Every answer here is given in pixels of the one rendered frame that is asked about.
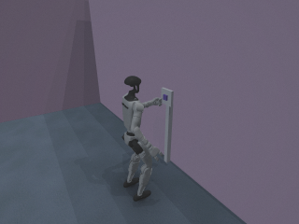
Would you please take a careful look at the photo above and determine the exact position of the left robot forearm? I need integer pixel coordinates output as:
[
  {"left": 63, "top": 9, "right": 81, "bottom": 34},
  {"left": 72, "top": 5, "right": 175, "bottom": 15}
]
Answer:
[{"left": 141, "top": 100, "right": 153, "bottom": 108}]

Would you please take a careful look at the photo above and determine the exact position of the button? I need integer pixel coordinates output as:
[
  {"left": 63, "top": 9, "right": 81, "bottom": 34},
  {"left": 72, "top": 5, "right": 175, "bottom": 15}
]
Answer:
[{"left": 163, "top": 94, "right": 168, "bottom": 101}]

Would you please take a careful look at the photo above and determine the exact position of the panel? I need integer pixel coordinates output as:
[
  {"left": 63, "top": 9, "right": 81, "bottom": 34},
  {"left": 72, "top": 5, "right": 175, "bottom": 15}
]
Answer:
[{"left": 161, "top": 87, "right": 174, "bottom": 163}]

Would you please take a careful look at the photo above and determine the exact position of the robot right upper arm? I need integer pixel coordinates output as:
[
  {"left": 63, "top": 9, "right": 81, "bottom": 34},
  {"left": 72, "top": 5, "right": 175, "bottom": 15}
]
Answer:
[{"left": 130, "top": 101, "right": 144, "bottom": 133}]

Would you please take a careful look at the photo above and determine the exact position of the right robot foot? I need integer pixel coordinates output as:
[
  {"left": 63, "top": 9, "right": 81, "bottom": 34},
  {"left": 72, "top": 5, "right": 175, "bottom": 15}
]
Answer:
[{"left": 133, "top": 190, "right": 151, "bottom": 202}]

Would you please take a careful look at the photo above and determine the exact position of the left robot foot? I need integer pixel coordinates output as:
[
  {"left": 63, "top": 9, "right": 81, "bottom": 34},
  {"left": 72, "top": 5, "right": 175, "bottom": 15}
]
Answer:
[{"left": 123, "top": 177, "right": 139, "bottom": 188}]

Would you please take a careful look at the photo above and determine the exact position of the robot foot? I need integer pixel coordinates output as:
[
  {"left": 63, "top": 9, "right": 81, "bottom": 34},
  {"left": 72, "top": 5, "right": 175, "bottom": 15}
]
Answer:
[
  {"left": 133, "top": 190, "right": 151, "bottom": 202},
  {"left": 123, "top": 177, "right": 139, "bottom": 188}
]

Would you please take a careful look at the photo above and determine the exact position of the robot left hand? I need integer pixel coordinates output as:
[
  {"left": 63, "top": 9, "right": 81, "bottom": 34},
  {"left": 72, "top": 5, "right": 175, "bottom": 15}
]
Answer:
[{"left": 152, "top": 97, "right": 163, "bottom": 106}]

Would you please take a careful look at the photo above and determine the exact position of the right robot forearm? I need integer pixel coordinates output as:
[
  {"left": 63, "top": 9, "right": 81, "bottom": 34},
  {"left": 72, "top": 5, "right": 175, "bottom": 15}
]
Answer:
[{"left": 133, "top": 127, "right": 153, "bottom": 150}]

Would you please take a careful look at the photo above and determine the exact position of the robot right hand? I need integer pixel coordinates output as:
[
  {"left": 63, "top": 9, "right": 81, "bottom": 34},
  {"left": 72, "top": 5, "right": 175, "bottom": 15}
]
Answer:
[{"left": 149, "top": 147, "right": 163, "bottom": 161}]

